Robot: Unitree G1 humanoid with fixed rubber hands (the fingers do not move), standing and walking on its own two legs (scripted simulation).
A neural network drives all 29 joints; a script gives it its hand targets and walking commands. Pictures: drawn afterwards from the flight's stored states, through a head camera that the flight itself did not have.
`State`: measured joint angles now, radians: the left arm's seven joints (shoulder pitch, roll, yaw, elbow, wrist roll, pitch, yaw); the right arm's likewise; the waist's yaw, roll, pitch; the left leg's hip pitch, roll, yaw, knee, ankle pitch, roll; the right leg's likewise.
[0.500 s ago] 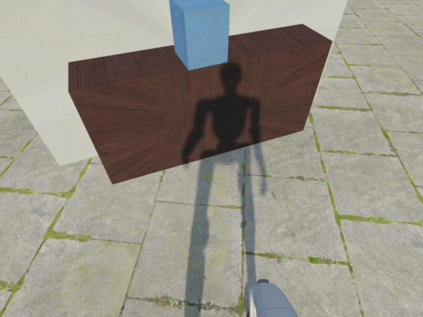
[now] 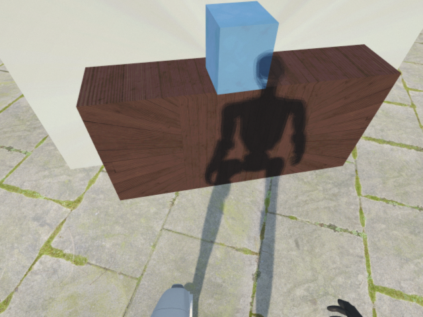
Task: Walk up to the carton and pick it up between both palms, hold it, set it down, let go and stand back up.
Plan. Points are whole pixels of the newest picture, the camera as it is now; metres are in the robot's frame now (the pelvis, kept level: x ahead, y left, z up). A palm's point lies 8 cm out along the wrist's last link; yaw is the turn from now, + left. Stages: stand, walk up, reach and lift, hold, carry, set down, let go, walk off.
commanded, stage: walk up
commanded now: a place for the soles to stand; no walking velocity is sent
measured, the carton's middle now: (237, 48) +1.02 -0.02 +0.01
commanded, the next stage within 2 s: none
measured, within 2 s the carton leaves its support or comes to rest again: neither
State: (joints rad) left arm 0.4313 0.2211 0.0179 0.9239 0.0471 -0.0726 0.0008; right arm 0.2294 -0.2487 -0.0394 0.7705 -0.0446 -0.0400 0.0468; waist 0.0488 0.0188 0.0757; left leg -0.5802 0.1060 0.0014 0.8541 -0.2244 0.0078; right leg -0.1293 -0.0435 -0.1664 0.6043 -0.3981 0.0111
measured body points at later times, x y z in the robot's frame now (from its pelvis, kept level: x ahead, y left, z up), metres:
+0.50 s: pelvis +0.24 +0.00 +0.00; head +0.25 -0.01 +0.45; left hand +0.35 +0.24 -0.13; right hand +0.20 -0.24 -0.15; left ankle +0.18 +0.14 -0.72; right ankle +0.38 -0.14 -0.70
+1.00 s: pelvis +0.45 -0.01 -0.01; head +0.46 +0.00 +0.44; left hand +0.41 +0.23 -0.15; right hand +0.56 -0.25 -0.13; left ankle +0.57 +0.11 -0.72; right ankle +0.39 -0.15 -0.72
